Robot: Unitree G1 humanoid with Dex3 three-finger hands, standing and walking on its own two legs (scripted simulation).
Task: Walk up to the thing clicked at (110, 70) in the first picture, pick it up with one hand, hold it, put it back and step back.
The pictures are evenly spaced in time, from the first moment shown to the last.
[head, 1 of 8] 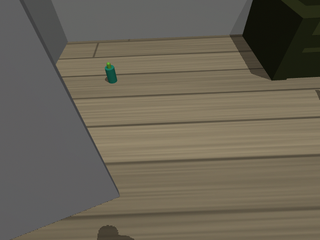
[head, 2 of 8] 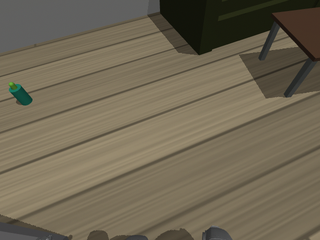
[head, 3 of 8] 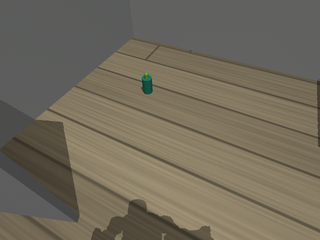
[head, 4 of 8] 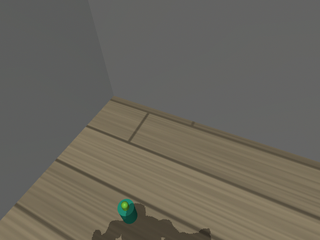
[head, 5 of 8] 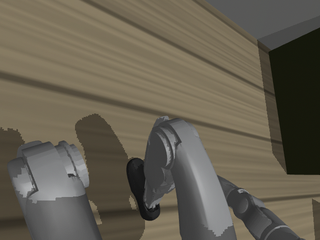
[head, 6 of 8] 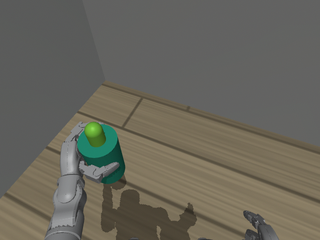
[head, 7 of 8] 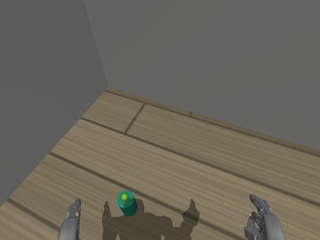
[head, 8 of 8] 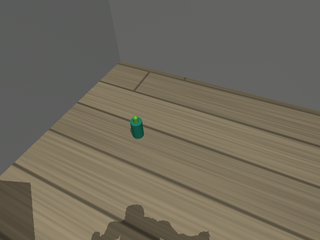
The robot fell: no
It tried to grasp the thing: yes
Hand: left
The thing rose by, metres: 0.67
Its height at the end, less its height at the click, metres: +0.00
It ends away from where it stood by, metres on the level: 0.01
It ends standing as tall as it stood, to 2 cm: yes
